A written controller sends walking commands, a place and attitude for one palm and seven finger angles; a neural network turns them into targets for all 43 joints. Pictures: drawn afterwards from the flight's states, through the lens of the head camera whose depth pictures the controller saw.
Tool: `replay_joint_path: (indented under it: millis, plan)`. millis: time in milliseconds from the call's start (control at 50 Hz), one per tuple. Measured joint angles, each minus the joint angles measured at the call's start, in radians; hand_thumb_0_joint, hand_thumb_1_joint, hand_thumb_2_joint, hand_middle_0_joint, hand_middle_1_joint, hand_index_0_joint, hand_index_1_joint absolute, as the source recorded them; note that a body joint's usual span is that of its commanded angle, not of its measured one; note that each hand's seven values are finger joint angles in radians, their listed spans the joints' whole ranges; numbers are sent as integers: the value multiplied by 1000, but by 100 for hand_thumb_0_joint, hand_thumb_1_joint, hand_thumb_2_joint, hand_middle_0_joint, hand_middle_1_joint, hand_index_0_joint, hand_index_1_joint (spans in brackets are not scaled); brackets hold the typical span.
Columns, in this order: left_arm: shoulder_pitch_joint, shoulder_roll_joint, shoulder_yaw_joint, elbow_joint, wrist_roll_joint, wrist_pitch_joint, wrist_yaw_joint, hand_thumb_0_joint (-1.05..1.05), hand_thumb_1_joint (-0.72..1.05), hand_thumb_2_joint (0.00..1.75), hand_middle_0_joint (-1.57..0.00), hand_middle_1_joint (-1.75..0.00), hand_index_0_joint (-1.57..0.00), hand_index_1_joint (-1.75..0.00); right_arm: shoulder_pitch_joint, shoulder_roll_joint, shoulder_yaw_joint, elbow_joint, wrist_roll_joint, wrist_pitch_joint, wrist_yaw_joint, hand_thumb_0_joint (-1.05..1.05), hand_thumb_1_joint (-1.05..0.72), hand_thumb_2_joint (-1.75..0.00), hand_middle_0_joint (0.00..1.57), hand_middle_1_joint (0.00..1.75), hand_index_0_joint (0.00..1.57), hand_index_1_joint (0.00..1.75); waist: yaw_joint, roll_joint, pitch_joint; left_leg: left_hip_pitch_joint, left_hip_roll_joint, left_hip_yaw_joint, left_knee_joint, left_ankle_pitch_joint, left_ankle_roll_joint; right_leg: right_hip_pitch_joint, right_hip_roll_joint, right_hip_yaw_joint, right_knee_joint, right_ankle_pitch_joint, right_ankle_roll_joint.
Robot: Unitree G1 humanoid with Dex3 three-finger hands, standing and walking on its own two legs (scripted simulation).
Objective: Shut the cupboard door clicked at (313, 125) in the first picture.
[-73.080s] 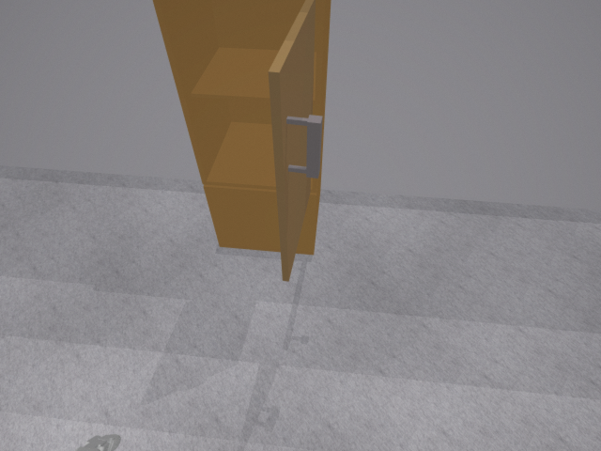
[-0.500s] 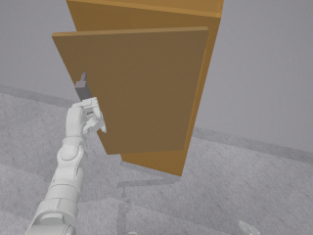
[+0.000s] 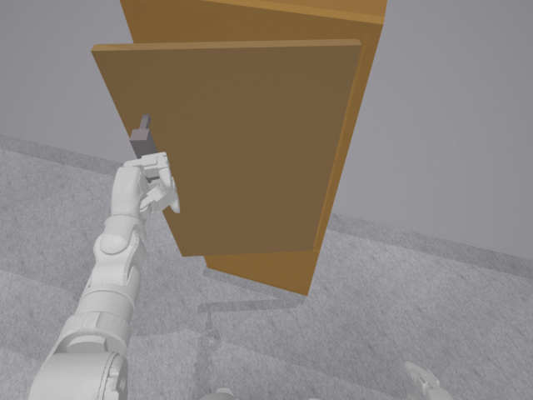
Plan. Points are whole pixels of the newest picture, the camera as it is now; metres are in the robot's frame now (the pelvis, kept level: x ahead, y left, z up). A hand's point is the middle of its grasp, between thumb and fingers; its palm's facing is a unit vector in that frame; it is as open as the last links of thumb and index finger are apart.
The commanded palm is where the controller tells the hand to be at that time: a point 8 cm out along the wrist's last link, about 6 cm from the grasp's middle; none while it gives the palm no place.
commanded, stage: push the door shut along its arc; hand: left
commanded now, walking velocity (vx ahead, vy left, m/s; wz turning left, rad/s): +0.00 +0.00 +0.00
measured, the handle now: (153, 155) +0.49 +0.20 +0.08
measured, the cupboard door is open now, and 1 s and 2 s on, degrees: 19 0 0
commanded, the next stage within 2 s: pull the fist back off the door in 1.24 s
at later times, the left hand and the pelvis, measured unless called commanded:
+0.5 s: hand (179, 162) +0.46 +0.16 +0.08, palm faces -0.10 -0.99 -0.02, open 3.1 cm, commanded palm +0.46 +0.19 +0.08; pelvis -0.01 +0.01 -0.01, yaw +0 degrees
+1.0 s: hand (192, 140) +0.52 +0.14 +0.08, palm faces -0.23 -0.97 -0.01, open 3.1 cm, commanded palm +0.54 +0.17 +0.08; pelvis -0.01 +0.02 -0.03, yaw -1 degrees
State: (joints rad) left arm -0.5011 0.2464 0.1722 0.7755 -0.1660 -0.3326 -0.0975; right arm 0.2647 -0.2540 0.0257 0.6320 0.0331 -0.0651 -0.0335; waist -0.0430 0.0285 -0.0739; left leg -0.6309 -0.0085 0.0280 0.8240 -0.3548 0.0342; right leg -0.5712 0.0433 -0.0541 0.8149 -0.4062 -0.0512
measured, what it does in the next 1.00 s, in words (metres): stands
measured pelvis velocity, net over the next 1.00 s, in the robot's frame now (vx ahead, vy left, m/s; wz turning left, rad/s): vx -0.01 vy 0.02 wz -0.01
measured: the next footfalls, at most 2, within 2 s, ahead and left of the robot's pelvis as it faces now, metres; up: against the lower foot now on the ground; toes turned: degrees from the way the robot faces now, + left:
none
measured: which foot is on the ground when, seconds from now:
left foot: down 0.00-1.00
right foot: down 0.00-1.00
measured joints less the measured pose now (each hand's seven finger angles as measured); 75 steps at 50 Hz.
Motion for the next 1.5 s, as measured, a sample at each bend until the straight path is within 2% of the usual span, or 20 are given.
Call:
replay_joint_path:
  millis: [120, 260, 500, 620, 880, 940, 1080, 1360, 1380, 1420, 1440, 1480, 1500]
  plan:
    - [-102, 34, 9, 112, -14, -18, -58, 2, 90, 90, -132, -150, -131, -150, 23, -8, -5, 10, 3, -2, 3, 1, -90, -90, 20, 30, 20, 30, -4, 5, -6, -38, -3, -6, 18, -3, 2, -33, -3, -7, 14, -3, 1]
    - [-186, 57, 13, 210, -16, -41, -92, 2, 90, 90, -132, -150, -132, -150, 64, -19, -12, 34, 3, 2, 8, 1, -90, -90, 20, 30, 20, 30, -13, 8, -10, -80, -6, -11, 44, -8, 6, -71, -7, -13, 36, -9, 5]
    - [-357, 123, 35, 366, -8, -41, -150, 2, 90, 90, -131, -150, -132, -150, 103, -34, -12, 60, -6, -6, 11, 1, -90, -90, 20, 30, 20, 30, -64, 9, -13, -175, -4, -14, 95, -14, 13, -159, -6, -19, 75, -11, 10]
    - [-416, 153, 52, 410, 10, -35, -162, 2, 90, 90, -131, -150, -131, -150, 121, -36, -11, 57, -12, -5, 17, 1, -90, -90, 20, 30, 20, 30, -90, 8, -18, -217, 1, -12, 118, -22, 17, -199, -2, -17, 92, -13, 13]
    - [-559, 235, 88, 502, 45, 6, -216, 2, 90, 90, -130, -150, -130, -150, 140, -38, 3, 38, -23, -4, 21, 1, -90, -90, 20, 30, 20, 30, -145, 17, -21, -309, 12, -14, 171, -42, 23, -283, 9, -19, 125, -21, 17]
    - [-579, 245, 86, 508, 47, 5, -231, 2, 90, 90, -130, -150, -130, -150, 150, -38, 1, 38, -26, -1, 23, 1, -90, -90, 20, 30, 20, 30, -148, 20, -20, -325, 14, -14, 180, -47, 24, -298, 10, -19, 130, -24, 18]
    - [-629, 233, 51, 530, 50, 8, -256, 2, 90, 90, -130, -150, -130, -150, 160, -32, 9, 65, -27, 3, 22, 1, -90, -90, 20, 30, 20, 30, -136, 19, -23, -358, 6, -35, 202, -48, 24, -319, 5, -41, 143, -30, 19]
    - [-750, 259, -51, 564, 34, 76, -248, 2, 90, 90, -130, -150, -130, -150, 113, -45, 18, 97, -30, -76, 5, 1, -90, -90, 20, 30, 20, 30, -164, 13, -9, -434, 0, -55, 238, -26, 24, -385, -2, -64, 176, -15, 17]
    - [-762, 242, -20, 563, 27, 86, -215, 2, 90, 90, -131, -150, -130, -150, 115, -46, 16, 95, -35, -80, 4, 1, -90, -90, 20, 30, 20, 30, -165, 14, -11, -441, 0, -54, 239, -26, 25, -392, -2, -64, 177, -13, 18]
    - [-782, 191, 53, 562, 24, 89, -69, 2, 90, 90, -131, -150, -130, -150, 124, -44, 10, 88, -53, -86, 12, 1, -90, -90, 20, 30, 20, 30, -167, 15, -22, -456, 1, -49, 238, -24, 24, -411, -3, -59, 180, -11, 21]
    - [-790, 164, 85, 563, 39, 84, 19, 2, 90, 90, -131, -150, -130, -150, 130, -43, 8, 83, -67, -88, 23, 1, -90, -90, 20, 30, 20, 30, -171, 16, -29, -463, 0, -47, 237, -23, 24, -420, -4, -56, 182, -12, 22]
    - [-803, 138, 118, 575, 110, 70, 178, 1, 90, 90, -131, -150, -130, -150, 139, -39, 6, 68, -97, -85, 53, 1, -90, -90, 20, 30, 20, 30, -187, 19, -41, -476, 0, -41, 239, -25, 25, -437, -4, -51, 190, -15, 22]
    - [-803, 136, 123, 580, 154, 61, 233, 1, 90, 90, -131, -150, -130, -150, 144, -37, 5, 59, -110, -80, 69, 1, -90, -90, 20, 30, 20, 30, -196, 22, -46, -482, 2, -38, 242, -27, 25, -444, -3, -48, 194, -17, 22]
